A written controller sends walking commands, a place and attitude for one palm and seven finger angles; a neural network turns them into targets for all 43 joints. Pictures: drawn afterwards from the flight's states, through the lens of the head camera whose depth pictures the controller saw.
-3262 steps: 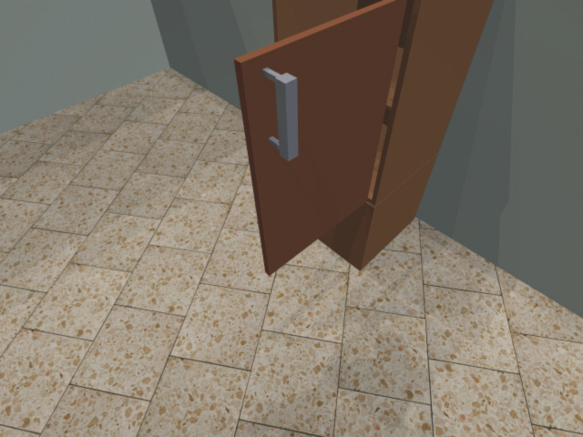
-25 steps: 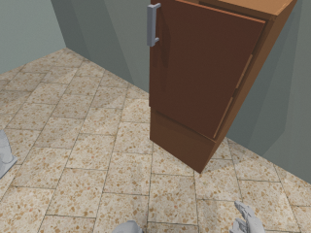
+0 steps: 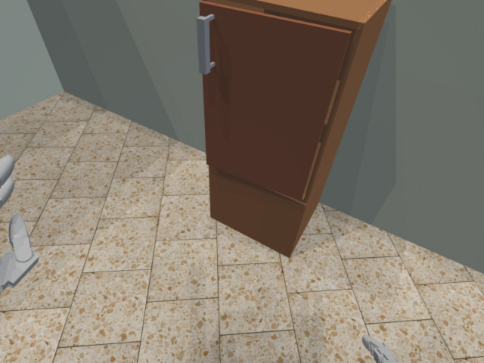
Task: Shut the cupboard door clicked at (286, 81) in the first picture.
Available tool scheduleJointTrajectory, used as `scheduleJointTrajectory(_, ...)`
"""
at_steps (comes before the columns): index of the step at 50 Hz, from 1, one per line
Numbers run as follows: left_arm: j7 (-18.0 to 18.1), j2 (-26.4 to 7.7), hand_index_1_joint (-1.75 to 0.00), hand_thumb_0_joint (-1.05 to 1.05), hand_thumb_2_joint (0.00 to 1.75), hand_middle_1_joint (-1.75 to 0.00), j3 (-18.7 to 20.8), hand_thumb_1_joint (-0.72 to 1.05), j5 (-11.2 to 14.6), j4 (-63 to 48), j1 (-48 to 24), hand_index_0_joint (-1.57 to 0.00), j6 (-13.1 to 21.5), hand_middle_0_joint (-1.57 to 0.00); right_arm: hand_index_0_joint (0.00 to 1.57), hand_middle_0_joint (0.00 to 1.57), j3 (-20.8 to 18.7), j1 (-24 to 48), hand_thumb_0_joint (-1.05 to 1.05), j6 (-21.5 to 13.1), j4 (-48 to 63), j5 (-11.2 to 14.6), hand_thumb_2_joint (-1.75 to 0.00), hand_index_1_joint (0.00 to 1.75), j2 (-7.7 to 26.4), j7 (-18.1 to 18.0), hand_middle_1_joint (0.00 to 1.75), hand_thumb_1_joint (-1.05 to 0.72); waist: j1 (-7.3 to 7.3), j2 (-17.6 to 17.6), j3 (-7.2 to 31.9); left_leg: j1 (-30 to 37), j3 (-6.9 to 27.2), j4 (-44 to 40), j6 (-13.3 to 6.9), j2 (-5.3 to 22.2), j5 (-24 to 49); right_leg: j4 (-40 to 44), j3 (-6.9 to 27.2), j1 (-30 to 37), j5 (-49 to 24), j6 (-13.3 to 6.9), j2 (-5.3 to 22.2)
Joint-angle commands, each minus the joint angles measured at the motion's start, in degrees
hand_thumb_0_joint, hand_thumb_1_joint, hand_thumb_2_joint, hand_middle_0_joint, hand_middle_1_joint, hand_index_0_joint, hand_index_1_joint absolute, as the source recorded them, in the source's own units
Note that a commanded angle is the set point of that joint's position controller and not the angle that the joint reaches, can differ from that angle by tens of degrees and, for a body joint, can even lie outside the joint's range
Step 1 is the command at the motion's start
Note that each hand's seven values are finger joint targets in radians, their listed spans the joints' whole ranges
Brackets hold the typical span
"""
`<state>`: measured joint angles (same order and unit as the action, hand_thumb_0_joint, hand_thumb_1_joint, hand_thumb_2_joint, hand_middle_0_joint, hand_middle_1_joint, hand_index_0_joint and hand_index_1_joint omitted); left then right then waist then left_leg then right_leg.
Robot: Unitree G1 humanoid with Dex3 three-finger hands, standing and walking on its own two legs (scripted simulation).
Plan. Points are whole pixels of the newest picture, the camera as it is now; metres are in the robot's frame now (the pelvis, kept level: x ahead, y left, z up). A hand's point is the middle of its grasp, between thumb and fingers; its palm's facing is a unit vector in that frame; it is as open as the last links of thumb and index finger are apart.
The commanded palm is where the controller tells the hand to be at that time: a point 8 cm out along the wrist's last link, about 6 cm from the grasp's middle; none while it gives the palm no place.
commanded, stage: stop stepping back and stand still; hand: left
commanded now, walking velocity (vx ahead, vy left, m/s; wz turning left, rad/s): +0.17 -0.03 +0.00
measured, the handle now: (207, 44) +0.89 +0.14 +0.16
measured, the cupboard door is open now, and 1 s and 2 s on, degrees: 4 4 4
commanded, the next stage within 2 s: let the arm hang, fingers relaxed in 0.40 s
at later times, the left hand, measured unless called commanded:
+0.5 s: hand out of the picture +0.18 +0.29 +0.17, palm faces +0.51 -0.77 -0.38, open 7.4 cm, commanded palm none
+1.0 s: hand out of the picture -0.14 +0.18 -0.15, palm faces +0.08 -0.98 -0.20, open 7.2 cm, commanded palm none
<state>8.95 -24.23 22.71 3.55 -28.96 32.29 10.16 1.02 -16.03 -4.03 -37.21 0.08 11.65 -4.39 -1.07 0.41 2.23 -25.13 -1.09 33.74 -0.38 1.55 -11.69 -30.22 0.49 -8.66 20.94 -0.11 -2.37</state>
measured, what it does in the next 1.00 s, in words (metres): stands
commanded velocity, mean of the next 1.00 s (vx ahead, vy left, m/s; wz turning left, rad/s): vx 0.01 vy -0.01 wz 0.00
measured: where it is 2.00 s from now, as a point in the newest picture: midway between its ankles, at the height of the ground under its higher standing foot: outside the picture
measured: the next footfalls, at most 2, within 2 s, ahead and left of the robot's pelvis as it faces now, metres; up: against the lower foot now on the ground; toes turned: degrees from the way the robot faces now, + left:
left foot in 1.08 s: +0.07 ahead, +0.12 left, +0.00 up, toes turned +1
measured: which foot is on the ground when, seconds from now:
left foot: down 0.00-0.96, up 0.98-1.00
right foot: down 0.00-1.00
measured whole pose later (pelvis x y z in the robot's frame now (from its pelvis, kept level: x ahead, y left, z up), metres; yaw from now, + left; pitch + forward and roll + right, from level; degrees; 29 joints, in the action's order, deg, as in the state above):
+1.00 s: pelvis -0.01 +0.00 +0.01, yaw +2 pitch +0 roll +0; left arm 0.6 -11.7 1.8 -1.2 64.2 29.5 -2.4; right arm -1.7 -19.1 4.0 -60.2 -1.1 12.1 -1.4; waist 0.5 -2.0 -1.4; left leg -23.6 -1.3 30.1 -0.3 -1.7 -11.4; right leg -25.6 -1.7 -6.7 18.7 -3.2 -1.8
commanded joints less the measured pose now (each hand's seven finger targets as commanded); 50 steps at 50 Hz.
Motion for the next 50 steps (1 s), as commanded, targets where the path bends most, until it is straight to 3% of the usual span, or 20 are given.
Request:
scheduleJointTrajectory(1, 1.6, -10.7, -0.3, 0.0, 0.9, -0.3, 7.7, 0.9, -0.3, -8.1, -6.6, -0.2, 3.2, -0.2, 0.2, 0.2, -2.8, 8.3, 0.0, -3.0, 8.7, 0.2, -0.9, 0.3, 7.2, -1.6, 0.3, -0.9, -0.87, 4.0, -4.2, 12.2, 6.7, -8.1, -0.4, 2.4, -12.5, 11.4, 3.6, -16.9, 12.3, -3.4, 5.4)
scheduleJointTrajectory(4, 1.7, -11.1, -0.3, 0.0, 0.9, -0.3, 8.9, 0.9, -0.9, -8.9, -5.9, -0.2, 3.6, -0.2, 0.2, 0.2, -2.6, 8.5, 0.0, -3.5, 9.3, 0.0, -0.9, 0.3, 7.8, -2.1, 0.3, -0.9, 0.17, 13.2, -5.4, 0.3, 16.2, -27.7, 0.1, 7.0, -32.8, 1.2, -3.5, -4.7, 9.8, -1.0, -2.5)
scheduleJointTrajectory(7, 1.3, -10.9, -0.3, 0.0, 0.9, -0.3, 8.7, 0.9, -0.6, -9.8, -3.7, -0.2, 4.0, -0.2, 0.2, 0.2, -3.1, 7.1, 0.0, -4.5, 9.2, -0.1, -0.9, 0.3, 7.2, -1.6, 0.3, -0.9, 0.9, 12.7, -1.9, -2.1, 11.5, -27.5, 1.7, 5.7, -28.3, 3.3, -4.0, 3.5, 6.2, -1.5, -3.4)
scheduleJointTrajectory(11, 0.9, -11.4, -0.3, 0.0, 0.9, -0.3, 9.6, 0.9, -0.1, -10.7, 1.9, -0.2, 4.1, -0.2, 0.2, 0.2, -3.6, 6.1, 0.0, -4.4, 9.0, -0.2, -0.9, 0.3, 6.3, -0.4, 0.3, -0.9, 0.35, 1.7, 3.2, 9.5, 2.0, -9.5, 1.4, -0.5, -11.6, 13.8, 3.4, -5.6, 8.2, -4.7, 4.1)
scheduleJointTrajectory(15, 1.6, -9.2, -0.3, 0.0, 0.9, -0.3, 7.6, 0.9, 0.1, -8.4, -2.4, -0.2, 3.2, -0.2, 0.2, 0.2, -3.7, 5.5, 0.0, -3.4, 7.3, -0.4, -0.9, 0.3, 6.8, -0.6, 0.3, -0.9, -0.74, -4.4, -0.1, 16.2, 2.6, 2.1, 0.9, -0.6, -5.1, 16.0, 9.3, -19.9, 12.0, -7.2, 10.2)
scheduleJointTrajectory(18, 1.5, -10.6, -0.3, 0.0, 0.9, -0.3, 7.0, 0.9, -0.6, -8.4, -10.4, -0.2, 3.5, -0.2, 0.2, 0.2, -3.6, 7.3, 0.0, -4.0, 7.4, 0.2, -0.9, 0.3, 7.6, -1.6, 0.3, -0.9, -1.12, 2.0, -3.7, 15.7, 6.8, -6.9, 0.2, 1.9, -9.8, 11.3, 4.8, -19.7, 10.6, -3.5, 5.0)
scheduleJointTrajectory(23, 1.2, -11.8, -0.3, 0.0, 0.9, -0.3, 8.5, 0.9, -1.4, -10.2, -12.2, -0.2, 4.3, -0.2, 0.2, 0.2, -3.0, 8.3, 0.0, -5.3, 9.1, 0.1, -0.9, 0.3, 7.2, -2.0, 0.3, -0.9, 1.39, 14.9, -2.1, -0.3, 15.9, -30.5, 0.3, 8.0, -33.4, -2.1, -2.7, 1.1, 6.0, -0.7, -3.6)
scheduleJointTrajectory(24, 1.0, -10.7, -0.3, 0.0, 0.9, -0.3, 7.7, 0.9, -1.2, -10.0, -9.5, -0.2, 4.3, -0.2, 0.2, 0.2, -2.8, 7.9, 0.0, -5.3, 9.2, 0.1, -0.9, 0.3, 6.2, -1.7, 0.3, -0.9, 1.44, 12.7, -0.9, 0.4, 12.5, -28.0, 0.3, 6.8, -28.7, 1.4, -2.8, 2.6, 4.8, -1.2, -2.8)
scheduleJointTrajectory(25, -7.0, 2.3, -0.3, 0.0, 0.9, -0.3, -15.0, 0.9, -6.1, 38.5, -6.9, -0.2, -5.2, -0.2, 0.2, 0.2, -5.1, 11.4, 0.0, -6.4, -3.9, -0.8, -0.9, 0.3, 17.9, 2.9, 0.3, -0.9, -0.05, 5.4, -4.6, 3.2, 13.0, -9.5, -2.6, 5.3, -0.9, 0.8, 0.8, -7.5, -7.5, -1.9, 4.1)
scheduleJointTrajectory(26, -8.4, 2.2, -0.3, 0.0, 0.9, -0.3, -14.9, 0.9, -5.1, 40.7, -7.1, -0.2, -9.5, -0.2, 0.2, 0.2, -4.7, 7.5, 0.0, -3.1, -4.2, 0.3, -0.9, 0.3, 13.4, 3.4, 0.3, -0.9, 0.35, -0.7, 2.4, 11.0, 7.7, -3.4, -2.1, 5.0, 9.4, 4.0, 5.2, -8.3, -9.2, -2.6, 6.2)
scheduleJointTrajectory(29, -8.7, 0.3, -0.3, 0.0, 0.9, -0.3, -16.6, 0.9, -5.7, 44.6, -16.7, -0.2, -10.3, -0.2, 0.2, 0.2, -4.9, 5.2, 0.0, 1.1, -4.1, -0.4, -0.9, 0.3, 14.1, 3.7, 0.3, -0.9, -1.37, -11.4, -1.3, 12.8, 7.7, 8.8, -0.7, 0.9, -5.1, 9.2, 8.7, -23.4, 10.1, -7.7, 10.5)
scheduleJointTrajectory(31, -8.2, 0.5, -0.3, 0.0, 0.9, -0.3, -17.4, 0.9, -5.6, 49.7, -21.1, -0.2, -11.3, -0.2, 0.2, 0.2, -4.4, 4.6, 0.0, 3.3, -4.0, -1.2, -0.9, 0.3, 12.4, 3.9, 0.3, -0.9, -2.33, -14.8, -7.0, 9.8, 5.4, 13.3, -0.4, -0.7, -3.9, 10.4, 9.3, -25.3, 8.8, -9.9, 12.5)
scheduleJointTrajectory(35, -7.3, 3.0, -0.3, 0.0, 0.9, -0.3, -19.7, 0.9, -5.1, 62.4, -19.6, -0.2, -12.0, -0.2, 0.2, 0.2, -3.4, 2.0, 0.0, 4.4, -6.4, -2.2, -0.9, 0.3, 10.6, 4.1, 0.3, -0.9, -2.32, -1.1, -5.9, 13.0, 11.4, -0.6, -1.8, 4.1, 5.9, 0.2, 4.6, -18.5, 3.0, -5.3, 7.2)
scheduleJointTrajectory(37, -7.4, 3.7, -0.3, 0.0, 0.9, -0.3, -19.7, 0.9, -4.3, 69.7, -13.7, -0.2, -12.5, -0.2, 0.2, 0.2, -3.1, 1.8, 0.0, 4.1, -8.6, -2.6, -0.9, 0.3, 13.2, 3.7, 0.3, -0.9, 0.26, 16.3, -4.4, 4.9, 26.3, -21.6, -3.0, 10.1, -16.7, -9.5, 0.3, -9.1, 9.8, -1.2, 0.7)
scheduleJointTrajectory(38, -7.6, 1.8, -0.3, 0.0, 0.9, -0.3, -19.4, 0.9, -4.5, 72.7, -12.5, -0.2, -12.6, -0.2, 0.2, 0.2, -3.5, 2.9, 0.0, 4.1, -9.3, -2.3, -0.9, 0.3, 14.9, 3.3, 0.3, -0.9, 1.54, 15.8, -5.8, 1.5, 28.3, -25.6, -3.9, 11.3, -24.5, -12.5, 1.5, -7.5, 9.6, -1.6, 1.1)
scheduleJointTrajectory(42, -8.6, 6.6, -0.3, 0.0, 0.9, -0.3, -18.8, 0.9, -4.8, 83.7, -1.5, -0.2, -13.0, -0.2, 0.2, 0.2, -3.8, 4.0, 0.0, 4.8, -12.3, -2.4, -0.9, 0.3, 11.7, 2.4, 0.3, -0.9, 4.47, 16.5, 0.7, 1.3, 16.3, -30.0, -2.3, 8.5, -25.7, -12.0, -2.2, -0.6, 8.0, -2.9, 0.0)
scheduleJointTrajectory(44, -8.7, 8.2, -0.3, 0.0, 0.9, -0.3, -19.3, 0.9, -4.7, 87.5, 2.6, -0.2, -12.3, -0.2, 0.2, 0.2, -4.1, 3.8, 0.0, 5.2, -14.2, -2.1, -0.9, 0.3, 11.3, 2.1, 0.3, -0.9, 4.99, 9.4, 1.9, 4.7, 11.1, -27.0, -1.8, 6.6, -19.9, 2.3, -3.3, 3.3, 4.9, -3.3, -0.2)
scheduleJointTrajectory(45, -8.5, 7.6, -0.3, 0.0, 0.9, -0.3, -19.3, 0.9, -4.9, 89.0, 3.4, -0.2, -11.8, -0.2, 0.2, 0.2, -4.2, 3.1, 0.0, 5.4, -15.4, -1.6, -0.9, 0.3, 10.4, 2.2, 0.3, -0.9, 4.3, 5.9, 1.4, 5.2, 7.5, -23.6, -0.1, 3.8, -16.9, 9.9, -1.1, 5.3, 3.2, -3.9, 0.8)
scheduleJointTrajectory(47, -7.9, 3.5, -0.3, 0.0, 0.9, -0.3, -18.9, 0.9, -5.1, 89.8, -1.1, -0.2, -10.8, -0.2, 0.2, 0.2, -4.3, 1.6, 0.0, 6.0, -17.3, -0.7, -0.9, 0.3, 6.8, 2.4, 0.3, -0.9, 1.21, -4.8, -2.4, 10.5, 0.8, -3.8, 2.3, -3.1, -6.8, 22.6, 14.1, -7.8, 12.4, -8.3, 13.8)
scheduleJointTrajectory(50, -7.3, 4.9, -0.3, 0.0, 0.9, -0.3, -19.8, 0.9, -4.5, 88.7, -15.9, -0.2, -8.9, -0.2, 0.2, 0.2, -4.7, -0.9, 0.0, 5.2, -20.4, -0.6, -0.9, 0.3, 6.4, 2.8, 0.3, -0.9, -2.85, -4.9, -9.9, 10.3, 4.4, 7.8, -1.2, -0.9, -2.9, 21.7, 12.0, -15.1, 2.4, -11.1, 15.2)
